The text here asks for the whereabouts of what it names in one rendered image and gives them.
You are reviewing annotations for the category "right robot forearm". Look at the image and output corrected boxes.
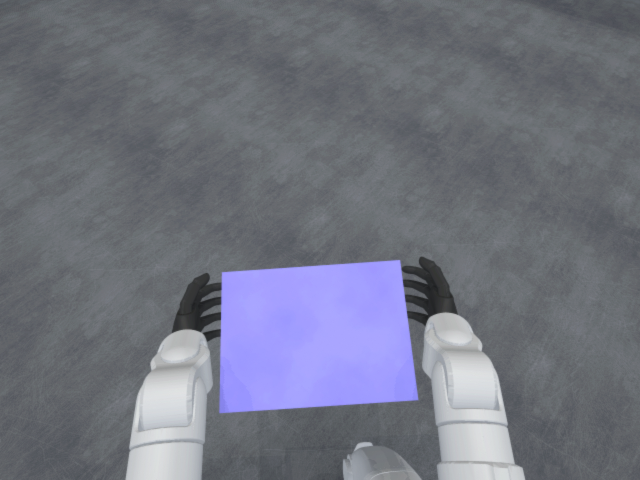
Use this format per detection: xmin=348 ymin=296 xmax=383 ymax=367
xmin=422 ymin=313 xmax=525 ymax=480

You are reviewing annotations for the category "left robot forearm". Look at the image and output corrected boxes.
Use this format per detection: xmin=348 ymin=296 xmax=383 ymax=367
xmin=126 ymin=329 xmax=213 ymax=480

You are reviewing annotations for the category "left robot hand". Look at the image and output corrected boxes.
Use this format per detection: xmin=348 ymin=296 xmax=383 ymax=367
xmin=171 ymin=273 xmax=222 ymax=342

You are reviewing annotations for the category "right robot hand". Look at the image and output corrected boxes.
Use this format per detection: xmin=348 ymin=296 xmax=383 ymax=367
xmin=402 ymin=257 xmax=458 ymax=327

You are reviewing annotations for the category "right robot thigh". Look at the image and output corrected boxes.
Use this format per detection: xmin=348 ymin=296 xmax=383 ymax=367
xmin=343 ymin=446 xmax=422 ymax=480

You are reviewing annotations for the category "right robot shin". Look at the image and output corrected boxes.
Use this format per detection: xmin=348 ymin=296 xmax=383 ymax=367
xmin=354 ymin=442 xmax=373 ymax=451

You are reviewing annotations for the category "carton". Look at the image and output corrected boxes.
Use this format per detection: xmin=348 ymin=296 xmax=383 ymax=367
xmin=219 ymin=260 xmax=418 ymax=413

